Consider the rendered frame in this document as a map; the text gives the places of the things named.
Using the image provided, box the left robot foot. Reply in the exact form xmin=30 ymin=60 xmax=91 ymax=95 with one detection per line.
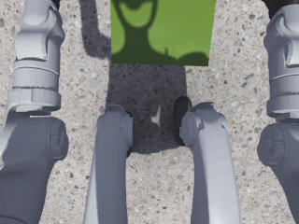
xmin=125 ymin=110 xmax=135 ymax=158

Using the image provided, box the left robot forearm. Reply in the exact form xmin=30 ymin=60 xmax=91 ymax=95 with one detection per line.
xmin=0 ymin=0 xmax=65 ymax=161

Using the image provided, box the right robot forearm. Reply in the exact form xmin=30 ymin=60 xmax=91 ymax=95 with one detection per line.
xmin=263 ymin=4 xmax=299 ymax=124

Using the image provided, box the left robot hand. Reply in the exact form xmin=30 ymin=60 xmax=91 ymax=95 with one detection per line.
xmin=51 ymin=0 xmax=61 ymax=10

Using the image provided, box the right robot shin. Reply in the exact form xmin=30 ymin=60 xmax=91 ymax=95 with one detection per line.
xmin=179 ymin=101 xmax=229 ymax=144

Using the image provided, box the carton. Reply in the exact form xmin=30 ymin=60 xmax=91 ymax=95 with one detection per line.
xmin=110 ymin=0 xmax=216 ymax=67

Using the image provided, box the right robot hand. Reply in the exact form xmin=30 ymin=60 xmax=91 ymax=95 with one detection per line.
xmin=261 ymin=0 xmax=299 ymax=20

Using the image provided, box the right robot upper arm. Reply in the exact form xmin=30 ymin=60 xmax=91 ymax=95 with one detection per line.
xmin=256 ymin=122 xmax=299 ymax=224

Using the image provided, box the left robot upper arm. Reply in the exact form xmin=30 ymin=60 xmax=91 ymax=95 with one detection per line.
xmin=0 ymin=117 xmax=69 ymax=224

